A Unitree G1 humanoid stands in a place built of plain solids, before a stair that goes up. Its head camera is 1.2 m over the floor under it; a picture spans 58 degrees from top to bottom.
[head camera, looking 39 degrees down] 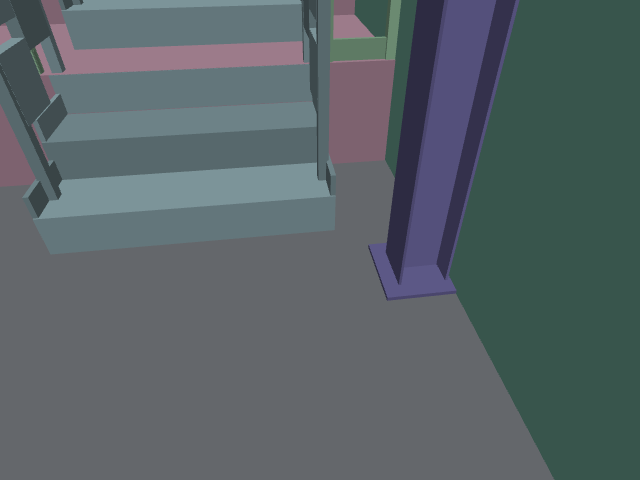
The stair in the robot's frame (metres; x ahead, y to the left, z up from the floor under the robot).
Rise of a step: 0.18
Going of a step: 0.30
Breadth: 1.22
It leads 8 degrees to the left of straight ahead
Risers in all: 3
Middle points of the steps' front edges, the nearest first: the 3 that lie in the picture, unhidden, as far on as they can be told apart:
1.47 0.54 0.18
1.77 0.58 0.37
2.06 0.62 0.55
